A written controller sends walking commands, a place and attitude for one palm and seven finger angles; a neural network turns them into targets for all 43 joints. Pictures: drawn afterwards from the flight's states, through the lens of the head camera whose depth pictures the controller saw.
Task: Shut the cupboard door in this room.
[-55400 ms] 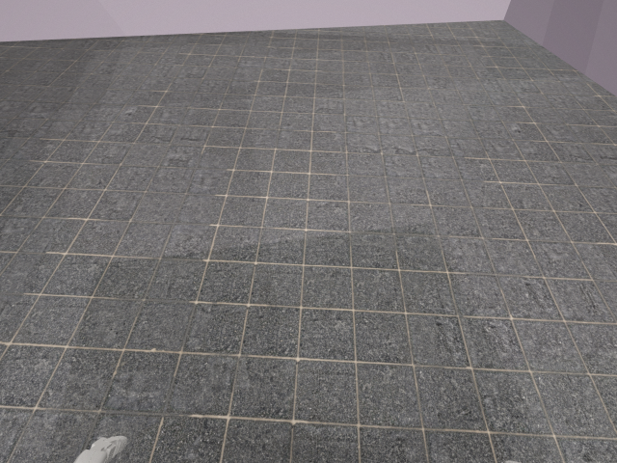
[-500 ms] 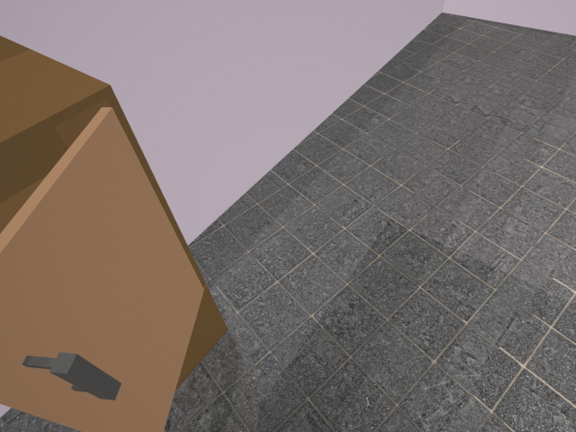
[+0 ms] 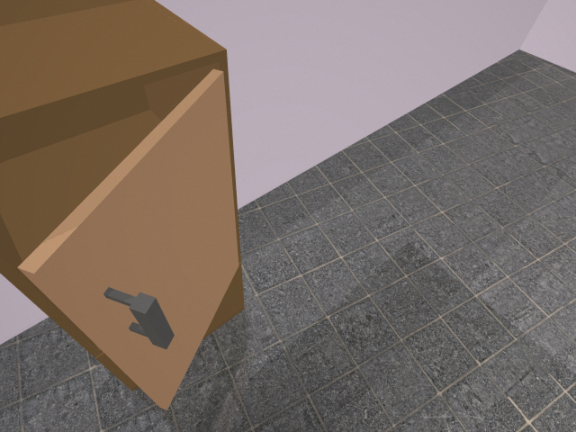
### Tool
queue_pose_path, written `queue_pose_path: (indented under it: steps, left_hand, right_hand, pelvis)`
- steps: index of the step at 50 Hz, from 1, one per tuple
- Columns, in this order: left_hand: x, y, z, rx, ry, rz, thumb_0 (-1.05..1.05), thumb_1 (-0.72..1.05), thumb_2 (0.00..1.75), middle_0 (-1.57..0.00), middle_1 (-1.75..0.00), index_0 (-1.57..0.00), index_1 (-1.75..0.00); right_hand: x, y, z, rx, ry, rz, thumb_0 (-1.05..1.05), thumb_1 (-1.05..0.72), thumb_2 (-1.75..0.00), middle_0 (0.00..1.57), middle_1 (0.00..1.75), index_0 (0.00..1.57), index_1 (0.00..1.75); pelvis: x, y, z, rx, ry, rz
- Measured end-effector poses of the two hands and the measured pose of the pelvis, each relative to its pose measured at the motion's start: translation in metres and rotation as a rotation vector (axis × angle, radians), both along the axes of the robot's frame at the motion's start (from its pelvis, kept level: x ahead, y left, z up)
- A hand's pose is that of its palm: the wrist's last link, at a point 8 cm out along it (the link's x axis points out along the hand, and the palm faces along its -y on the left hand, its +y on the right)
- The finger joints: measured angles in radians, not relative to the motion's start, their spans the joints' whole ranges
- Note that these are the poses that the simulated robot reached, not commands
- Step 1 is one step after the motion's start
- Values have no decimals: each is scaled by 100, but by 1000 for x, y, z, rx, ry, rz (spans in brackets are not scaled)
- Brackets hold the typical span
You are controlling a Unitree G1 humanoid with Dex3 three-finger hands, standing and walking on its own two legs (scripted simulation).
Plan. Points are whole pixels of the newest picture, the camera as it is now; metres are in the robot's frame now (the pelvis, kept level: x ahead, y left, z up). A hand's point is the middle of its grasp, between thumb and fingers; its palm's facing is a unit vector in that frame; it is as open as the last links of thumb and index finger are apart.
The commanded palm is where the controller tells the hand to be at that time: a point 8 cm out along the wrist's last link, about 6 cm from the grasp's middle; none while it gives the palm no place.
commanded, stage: stand and wait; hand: left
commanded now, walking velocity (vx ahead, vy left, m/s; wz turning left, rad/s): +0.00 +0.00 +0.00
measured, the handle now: (140, 318) +0.24 +0.23 +0.02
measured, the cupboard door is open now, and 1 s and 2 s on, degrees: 31 31 31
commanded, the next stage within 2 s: turn or walk to find it in 0.02 s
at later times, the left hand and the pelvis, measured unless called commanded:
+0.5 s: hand out of the picture +0.02 +0.16 -0.17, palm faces +0.09 -0.97 -0.21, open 7.3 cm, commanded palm none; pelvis +0.01 -0.02 +0.00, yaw +3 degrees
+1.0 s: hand out of the picture +0.00 +0.16 -0.17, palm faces +0.16 -0.97 -0.21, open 7.4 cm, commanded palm none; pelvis +0.00 -0.02 +0.00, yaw +6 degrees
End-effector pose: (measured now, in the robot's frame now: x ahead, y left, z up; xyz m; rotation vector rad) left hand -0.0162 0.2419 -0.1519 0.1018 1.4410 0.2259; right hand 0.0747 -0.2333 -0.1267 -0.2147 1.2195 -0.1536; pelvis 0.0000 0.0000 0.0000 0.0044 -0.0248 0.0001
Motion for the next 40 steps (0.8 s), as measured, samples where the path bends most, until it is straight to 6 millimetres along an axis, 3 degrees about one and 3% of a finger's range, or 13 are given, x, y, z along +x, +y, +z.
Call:
queue_pose_path:
  steps: [4, 9, 15, 21, 30, 40]
  left_hand:
    - [-2, 0, 7, -11, 4, 4, 0, 91, 90, -20, -30, -19, -29]
    - [9, -7, 14, 4, -26, -3, 0, 91, 90, -20, -30, -19, -29]
    - [22, -27, 17, 36, -77, -26, 0, 91, 90, -20, -30, -19, -29]
    - [26, -35, 16, 29, -80, -20, 1, 93, 89, -20, -30, -20, -29]
    - [28, -37, 13, 5, -67, -20, 1, 93, 89, -20, -30, -20, -29]
    - [20, -37, 15, 4, -52, -20, 1, 93, 89, -20, -30, -20, -29]
  right_hand:
    - [11, 14, 2, 18, -32, 9, 0, -92, -90, 20, 30, 20, 30]
    - [11, 13, -6, 47, -24, 13, -1, -94, -90, 20, 30, 20, 30]
    - [-10, -7, -27, 79, 44, -19, -1, -94, -90, 20, 30, 20, 30]
    - [-40, -18, -28, 63, 147, -22, -1, -93, -90, 20, 30, 20, 30]
    - [-79, -9, -18, 63, 240, -44, 0, -92, -90, 19, 30, 20, 30]
    - [-81, 11, -20, 106, 226, -49, 0, -91, -90, 20, 30, 20, 30]
  pelvis:
    - [2, 5, 6, -4, 0, 6]
    - [1, 2, 5, 8, 6, 21]
    - [2, -14, -1, 16, 3, 37]
    - [5, -20, -1, -2, 7, 58]
    - [8, -23, 4, 3, -1, 46]
    - [7, -20, 6, 1, -8, 43]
